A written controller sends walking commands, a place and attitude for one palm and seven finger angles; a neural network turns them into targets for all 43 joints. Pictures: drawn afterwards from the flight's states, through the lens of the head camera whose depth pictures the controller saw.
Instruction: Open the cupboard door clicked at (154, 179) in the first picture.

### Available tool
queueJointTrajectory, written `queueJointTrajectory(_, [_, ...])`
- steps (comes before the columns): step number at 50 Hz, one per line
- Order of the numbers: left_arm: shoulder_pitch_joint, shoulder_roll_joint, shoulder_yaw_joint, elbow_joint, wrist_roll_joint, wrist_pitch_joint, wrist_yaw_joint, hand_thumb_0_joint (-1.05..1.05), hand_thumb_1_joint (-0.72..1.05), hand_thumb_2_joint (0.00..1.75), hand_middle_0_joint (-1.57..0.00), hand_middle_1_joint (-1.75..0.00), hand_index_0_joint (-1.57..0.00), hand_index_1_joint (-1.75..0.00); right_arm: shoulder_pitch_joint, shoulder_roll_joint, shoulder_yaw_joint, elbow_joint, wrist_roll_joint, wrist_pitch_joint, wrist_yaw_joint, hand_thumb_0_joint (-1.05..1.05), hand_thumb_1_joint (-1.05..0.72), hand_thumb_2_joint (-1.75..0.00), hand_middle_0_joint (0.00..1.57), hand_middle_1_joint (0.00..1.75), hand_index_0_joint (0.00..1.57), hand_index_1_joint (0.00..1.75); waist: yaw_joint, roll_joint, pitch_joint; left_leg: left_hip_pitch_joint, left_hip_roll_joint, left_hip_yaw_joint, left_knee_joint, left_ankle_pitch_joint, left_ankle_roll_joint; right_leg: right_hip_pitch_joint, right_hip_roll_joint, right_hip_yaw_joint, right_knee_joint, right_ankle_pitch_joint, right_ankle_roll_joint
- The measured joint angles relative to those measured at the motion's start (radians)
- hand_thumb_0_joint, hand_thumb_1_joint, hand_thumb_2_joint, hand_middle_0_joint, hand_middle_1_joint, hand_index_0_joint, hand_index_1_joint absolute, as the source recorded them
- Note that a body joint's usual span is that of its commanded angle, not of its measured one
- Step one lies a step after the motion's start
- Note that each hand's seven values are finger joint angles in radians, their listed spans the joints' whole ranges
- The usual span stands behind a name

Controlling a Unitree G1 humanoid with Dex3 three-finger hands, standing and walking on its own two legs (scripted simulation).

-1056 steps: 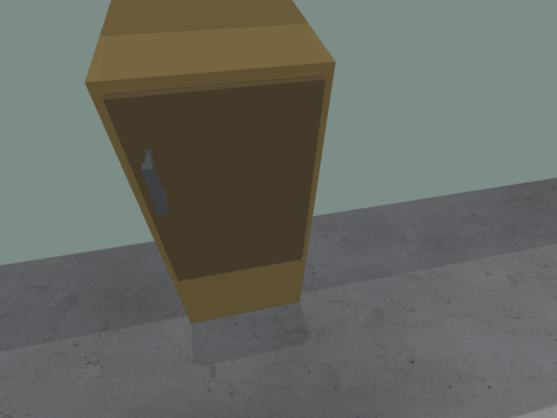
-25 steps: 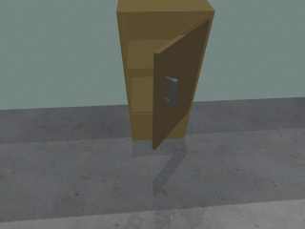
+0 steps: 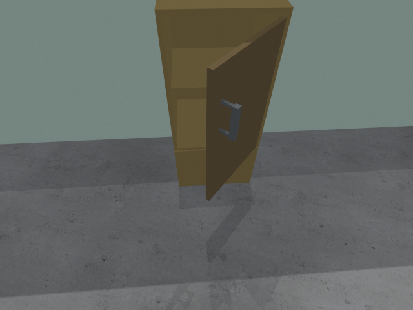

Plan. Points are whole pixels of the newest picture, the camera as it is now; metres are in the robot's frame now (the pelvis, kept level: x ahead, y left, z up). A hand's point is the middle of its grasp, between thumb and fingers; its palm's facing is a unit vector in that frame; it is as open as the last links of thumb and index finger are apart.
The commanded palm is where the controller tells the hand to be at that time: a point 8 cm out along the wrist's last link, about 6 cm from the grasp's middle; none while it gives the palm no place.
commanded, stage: look to check the result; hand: left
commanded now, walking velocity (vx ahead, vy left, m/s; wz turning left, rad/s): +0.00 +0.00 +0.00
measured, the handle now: (229, 120) +0.60 -0.03 +0.00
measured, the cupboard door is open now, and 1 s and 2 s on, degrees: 48 48 48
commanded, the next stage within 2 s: walk to a spot facing it in 0.20 s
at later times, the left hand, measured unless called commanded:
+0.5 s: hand out of the picture +0.01 +0.17 -0.18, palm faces +0.00 -0.98 -0.18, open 7.4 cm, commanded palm none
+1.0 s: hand out of the picture +0.10 +0.15 -0.16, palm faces -0.23 -0.93 -0.29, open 7.4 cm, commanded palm none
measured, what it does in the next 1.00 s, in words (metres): lifts its left foot, turning right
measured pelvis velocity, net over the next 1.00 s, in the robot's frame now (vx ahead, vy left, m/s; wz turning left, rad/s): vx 0.01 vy -0.04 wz -0.33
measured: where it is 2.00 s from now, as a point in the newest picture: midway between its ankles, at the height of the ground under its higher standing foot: outside the picture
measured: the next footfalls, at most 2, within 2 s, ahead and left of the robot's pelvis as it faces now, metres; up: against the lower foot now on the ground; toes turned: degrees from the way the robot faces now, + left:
left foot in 1.24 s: +0.14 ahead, +0.09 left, +0.00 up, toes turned -29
right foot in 1.60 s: -0.02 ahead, -0.14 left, +0.00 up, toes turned -45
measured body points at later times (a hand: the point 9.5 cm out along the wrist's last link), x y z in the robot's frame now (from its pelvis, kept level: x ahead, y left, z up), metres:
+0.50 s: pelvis +0.01 +0.00 +0.00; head +0.04 +0.00 +0.44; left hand +0.01 +0.22 -0.17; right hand +0.01 -0.22 -0.17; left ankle +0.01 +0.11 -0.74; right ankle -0.01 -0.12 -0.74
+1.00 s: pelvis +0.01 -0.04 +0.00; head +0.07 -0.08 +0.44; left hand +0.12 +0.20 -0.14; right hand +0.07 -0.32 -0.15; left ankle +0.03 +0.13 -0.67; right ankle -0.01 -0.10 -0.74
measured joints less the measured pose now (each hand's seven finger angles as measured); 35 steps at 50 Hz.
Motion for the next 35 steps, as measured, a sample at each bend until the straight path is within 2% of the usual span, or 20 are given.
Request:
queueJointTrajectory(20, [-0.006, 0.006, 0.005, -0.009, 0.0, 0.0, -0.002, 0.0, 0.9, 0.9, -0.2, -0.3, -0.2, -0.3, -0.022, -0.015, -0.003, -0.004, -0.001, 0.0, -0.005, 0.01, -0.91, -0.89, 0.2, 0.3, 0.2, 0.29, 0.008, -0.006, -0.001, 0.009, 0.006, 0.006, 0.003, -0.019, -0.003, 0.011, 0.006, 0.006, -0.007, -0.01, -0.002])
queueJointTrajectory(30, [-0.028, 0.042, 0.057, -0.077, 0.012, 0.052, -0.027, 0.0, 0.9, 0.9, -0.2, -0.3, -0.2, -0.3, -0.057, -0.036, -0.042, -0.088, -0.005, 0.026, -0.014, 0.01, -0.91, -0.89, 0.2, 0.3, 0.2, 0.29, 0.016, -0.014, 0.033, -0.052, 0.037, 0.088, 0.118, -0.087, -0.006, -0.108, 0.032, 0.081, 0.158, -0.066, -0.011])
queueJointTrajectory(33, [-0.043, 0.06, 0.07, -0.107, 0.014, 0.061, -0.035, 0.0, 0.9, 0.9, -0.2, -0.3, -0.2, -0.3, -0.067, -0.052, -0.051, -0.116, -0.01, 0.027, -0.012, 0.01, -0.91, -0.89, 0.2, 0.3, 0.2, 0.29, 0.026, -0.013, 0.048, -0.059, 0.05, 0.125, 0.15, -0.108, -0.013, -0.155, 0.022, 0.048, 0.266, -0.139, -0.013])
queueJointTrajectory(35, [-0.048, 0.067, 0.075, -0.125, 0.015, 0.06, -0.039, 0.0, 0.9, 0.9, -0.2, -0.3, -0.2, -0.3, -0.073, -0.068, -0.055, -0.133, -0.012, 0.03, -0.011, 0.01, -0.91, -0.89, 0.2, 0.3, 0.2, 0.29, 0.031, 0.0, 0.054, -0.063, 0.066, 0.146, 0.18, -0.128, -0.024, -0.152, 0.018, 0.024, 0.266, -0.14, -0.014])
